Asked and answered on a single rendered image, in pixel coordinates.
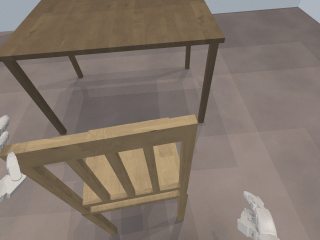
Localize right robot hand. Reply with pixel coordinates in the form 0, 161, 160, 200
237, 191, 277, 240

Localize left robot hand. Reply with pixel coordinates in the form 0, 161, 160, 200
0, 115, 26, 203

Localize table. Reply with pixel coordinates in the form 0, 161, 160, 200
0, 0, 225, 135

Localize chair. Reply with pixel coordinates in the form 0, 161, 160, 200
0, 114, 198, 235

